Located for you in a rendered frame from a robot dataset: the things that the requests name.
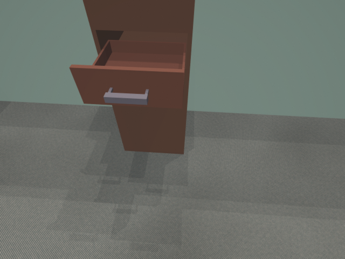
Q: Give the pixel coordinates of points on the handle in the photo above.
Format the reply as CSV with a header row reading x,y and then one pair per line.
x,y
126,98

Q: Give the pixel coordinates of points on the drawer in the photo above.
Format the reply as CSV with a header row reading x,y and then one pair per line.
x,y
132,67

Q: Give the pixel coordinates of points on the cabinet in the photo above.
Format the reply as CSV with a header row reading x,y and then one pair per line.
x,y
147,129

